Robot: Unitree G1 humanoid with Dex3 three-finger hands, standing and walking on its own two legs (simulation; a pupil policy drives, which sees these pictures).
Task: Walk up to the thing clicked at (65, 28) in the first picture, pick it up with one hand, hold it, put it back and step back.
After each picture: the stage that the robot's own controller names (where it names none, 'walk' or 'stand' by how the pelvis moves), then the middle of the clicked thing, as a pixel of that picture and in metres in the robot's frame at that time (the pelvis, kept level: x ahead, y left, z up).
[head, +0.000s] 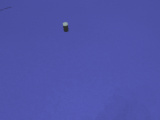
stand; (65, 27) +1.76 +0.31 -0.72
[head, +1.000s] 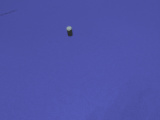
walk; (69, 31) +1.62 +0.35 -0.72
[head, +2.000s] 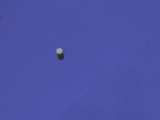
walk; (60, 54) +1.11 +0.38 -0.72
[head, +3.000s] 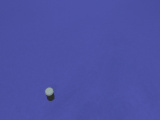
walk; (50, 94) +0.70 +0.30 -0.70
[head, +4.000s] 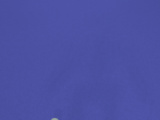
walk; out of the picture +0.40 +0.21 -0.71
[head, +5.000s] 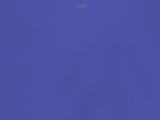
stand; out of the picture +0.30 +0.21 -0.72
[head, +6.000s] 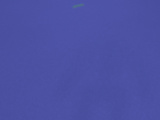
stand; out of the picture +0.31 +0.22 -0.73
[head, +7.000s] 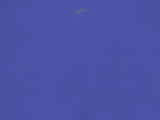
stand; out of the picture +0.31 +0.23 -0.73
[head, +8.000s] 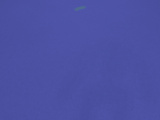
stand; out of the picture +0.30 +0.23 -0.73
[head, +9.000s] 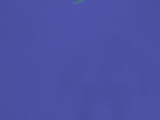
go down; out of the picture +0.31 +0.22 -0.72
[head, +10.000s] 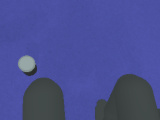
go down; (28, 66) +0.41 +0.22 -0.31
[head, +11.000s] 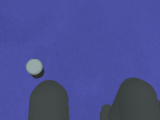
close in; (35, 69) +0.41 +0.22 -0.31
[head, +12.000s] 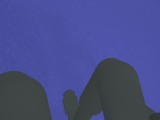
close in; out of the picture +0.40 +0.26 -0.22
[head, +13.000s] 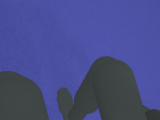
close; out of the picture +0.39 +0.27 -0.22
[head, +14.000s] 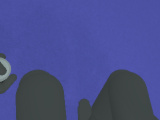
lift; out of the picture +0.33 +0.26 -0.16
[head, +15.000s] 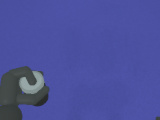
lift; (35, 89) +0.32 +0.18 +0.01
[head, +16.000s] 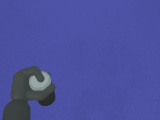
hold; (43, 89) +0.33 +0.17 +0.01
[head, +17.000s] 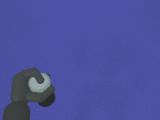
hold; (43, 90) +0.33 +0.17 +0.00
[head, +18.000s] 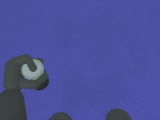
crouch; (36, 75) +0.38 +0.18 -0.06
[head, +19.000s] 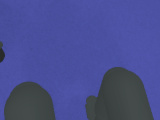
lower; out of the picture +0.45 +0.26 -0.14
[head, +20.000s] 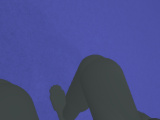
lower; out of the picture +0.43 +0.28 -0.23
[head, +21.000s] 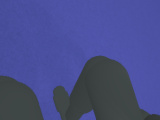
lower; out of the picture +0.42 +0.28 -0.23
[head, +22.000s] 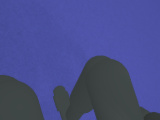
lower; out of the picture +0.42 +0.28 -0.23
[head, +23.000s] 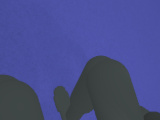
lower; out of the picture +0.42 +0.28 -0.22
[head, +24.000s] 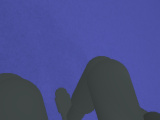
open; out of the picture +0.40 +0.26 -0.23
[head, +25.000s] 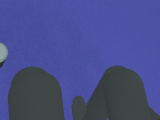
stand; out of the picture +0.40 +0.25 -0.23
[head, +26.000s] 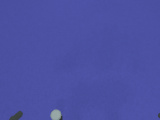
stand; (56, 116) +0.36 +0.19 -0.59
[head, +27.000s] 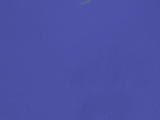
stand; out of the picture +0.35 +0.19 -0.67
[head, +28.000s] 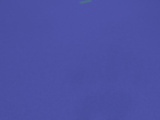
stand; out of the picture +0.34 +0.19 -0.67
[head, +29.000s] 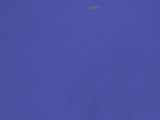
stand; out of the picture +0.36 +0.19 -0.72
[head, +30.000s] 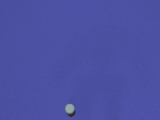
walk; (70, 110) +0.43 +0.15 -0.70
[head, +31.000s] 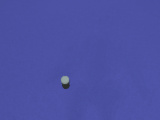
walk; (65, 82) +0.67 +0.16 -0.69
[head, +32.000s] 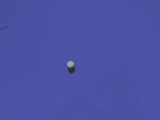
stand; (71, 67) +0.98 +0.24 -0.71
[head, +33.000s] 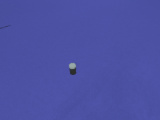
stand; (72, 69) +0.99 +0.17 -0.72
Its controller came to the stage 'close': yes
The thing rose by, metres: 0.72
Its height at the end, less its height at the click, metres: +0.00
